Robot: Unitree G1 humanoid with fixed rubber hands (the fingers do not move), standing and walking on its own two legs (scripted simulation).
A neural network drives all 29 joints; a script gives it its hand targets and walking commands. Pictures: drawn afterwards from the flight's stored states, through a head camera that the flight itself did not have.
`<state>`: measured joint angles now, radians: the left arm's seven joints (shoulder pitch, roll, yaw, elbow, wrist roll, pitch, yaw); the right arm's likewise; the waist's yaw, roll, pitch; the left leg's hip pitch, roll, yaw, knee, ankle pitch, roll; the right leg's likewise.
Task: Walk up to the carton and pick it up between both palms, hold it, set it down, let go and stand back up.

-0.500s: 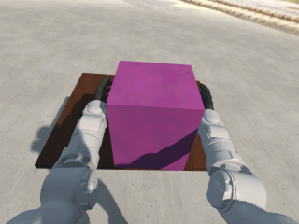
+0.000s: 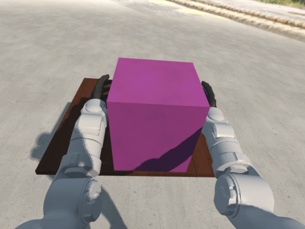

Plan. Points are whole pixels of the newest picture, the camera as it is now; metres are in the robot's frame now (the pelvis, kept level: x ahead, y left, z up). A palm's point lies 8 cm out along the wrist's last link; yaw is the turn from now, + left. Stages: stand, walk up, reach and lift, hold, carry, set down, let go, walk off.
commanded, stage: reach and lift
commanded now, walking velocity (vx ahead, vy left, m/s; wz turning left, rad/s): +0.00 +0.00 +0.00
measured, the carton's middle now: (153, 116) +0.39 +0.01 +0.15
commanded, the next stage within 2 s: hold in 0.44 s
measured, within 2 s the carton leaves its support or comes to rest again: neither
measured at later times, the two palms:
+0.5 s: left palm (95, 100) +0.38 +0.16 +0.20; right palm (208, 106) +0.39 -0.14 +0.20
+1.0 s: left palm (92, 96) +0.37 +0.17 +0.22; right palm (209, 103) +0.38 -0.13 +0.22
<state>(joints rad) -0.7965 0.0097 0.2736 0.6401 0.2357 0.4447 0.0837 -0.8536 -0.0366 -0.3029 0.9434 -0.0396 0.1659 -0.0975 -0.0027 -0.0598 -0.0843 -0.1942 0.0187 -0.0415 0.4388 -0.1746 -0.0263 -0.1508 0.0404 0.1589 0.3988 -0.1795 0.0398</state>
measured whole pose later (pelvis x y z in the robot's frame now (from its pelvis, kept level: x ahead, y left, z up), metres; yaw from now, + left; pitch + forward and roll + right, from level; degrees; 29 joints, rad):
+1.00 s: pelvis +0.00 +0.00 +0.00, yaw +0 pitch -6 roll -1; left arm -0.79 0.01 0.27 0.49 0.24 0.60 0.06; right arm -0.85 -0.04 -0.25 0.81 0.04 0.31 -0.12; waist 0.00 -0.05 -0.08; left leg -0.16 0.02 -0.04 0.44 -0.17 -0.03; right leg -0.11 0.04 0.16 0.40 -0.18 0.04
